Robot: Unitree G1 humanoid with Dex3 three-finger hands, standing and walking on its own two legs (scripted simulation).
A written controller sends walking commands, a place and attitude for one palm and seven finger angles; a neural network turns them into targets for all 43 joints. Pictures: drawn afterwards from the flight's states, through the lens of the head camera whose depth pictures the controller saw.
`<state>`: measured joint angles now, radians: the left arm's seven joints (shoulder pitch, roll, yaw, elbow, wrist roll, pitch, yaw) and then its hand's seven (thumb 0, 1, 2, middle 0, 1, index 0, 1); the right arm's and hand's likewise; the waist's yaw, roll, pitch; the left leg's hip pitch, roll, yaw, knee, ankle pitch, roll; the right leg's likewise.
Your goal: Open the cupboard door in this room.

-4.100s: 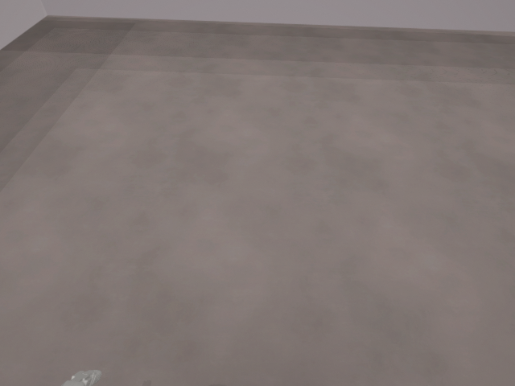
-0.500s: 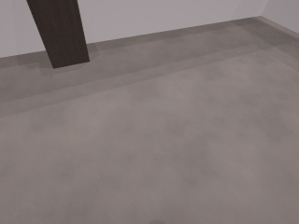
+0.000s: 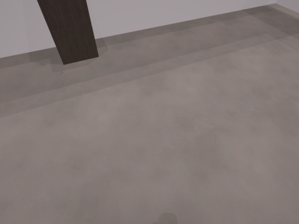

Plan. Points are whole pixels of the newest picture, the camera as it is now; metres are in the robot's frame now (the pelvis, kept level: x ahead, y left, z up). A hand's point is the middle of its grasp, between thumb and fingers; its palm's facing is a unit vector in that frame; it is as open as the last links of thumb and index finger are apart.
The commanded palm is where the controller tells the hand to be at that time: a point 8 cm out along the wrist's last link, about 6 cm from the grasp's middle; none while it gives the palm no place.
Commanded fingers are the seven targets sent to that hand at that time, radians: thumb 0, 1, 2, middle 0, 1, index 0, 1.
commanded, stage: turn or walk to find it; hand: left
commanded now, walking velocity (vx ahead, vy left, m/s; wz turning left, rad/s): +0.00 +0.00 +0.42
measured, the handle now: out of the picture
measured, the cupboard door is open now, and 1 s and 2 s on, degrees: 0 0 0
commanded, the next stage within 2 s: stand and wait in 0.32 s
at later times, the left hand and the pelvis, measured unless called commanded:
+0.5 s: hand out of the picture +0.06 +0.20 -0.15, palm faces +0.23 -0.94 -0.24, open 7.3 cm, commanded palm none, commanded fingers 0.00 0.90 0.90 -0.20 -0.30 -0.20 -0.30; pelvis -0.01 -0.01 +0.01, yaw +12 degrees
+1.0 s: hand out of the picture -0.12 +0.15 -0.18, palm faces +0.43 -0.88 -0.20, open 7.3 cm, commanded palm none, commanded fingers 0.00 0.90 0.90 -0.20 -0.30 -0.20 -0.30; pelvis -0.04 -0.02 +0.00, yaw +21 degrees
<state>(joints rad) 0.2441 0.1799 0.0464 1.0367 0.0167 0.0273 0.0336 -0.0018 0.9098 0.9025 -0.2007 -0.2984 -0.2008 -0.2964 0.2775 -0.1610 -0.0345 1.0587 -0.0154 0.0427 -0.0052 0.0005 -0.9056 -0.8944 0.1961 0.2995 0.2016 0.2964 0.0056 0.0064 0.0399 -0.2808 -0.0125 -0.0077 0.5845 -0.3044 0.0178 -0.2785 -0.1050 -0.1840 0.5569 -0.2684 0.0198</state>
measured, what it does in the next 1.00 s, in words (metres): steps on the spot, turning left: right foot, then left foot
